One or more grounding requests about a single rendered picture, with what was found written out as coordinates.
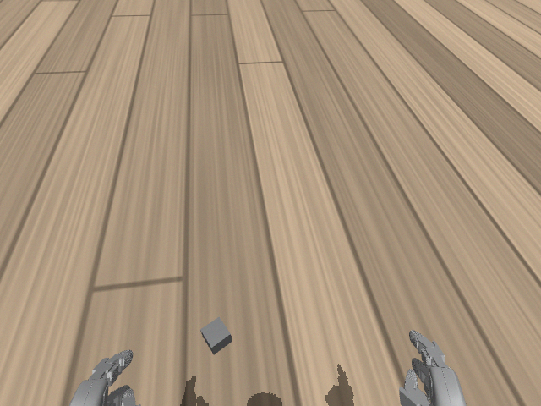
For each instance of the cube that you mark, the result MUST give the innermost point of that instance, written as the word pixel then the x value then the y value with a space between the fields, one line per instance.
pixel 216 335

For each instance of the right robot hand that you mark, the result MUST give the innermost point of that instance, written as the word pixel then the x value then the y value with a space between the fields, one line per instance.
pixel 441 383

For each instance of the left robot hand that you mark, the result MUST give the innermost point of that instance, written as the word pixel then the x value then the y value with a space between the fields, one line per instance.
pixel 94 392

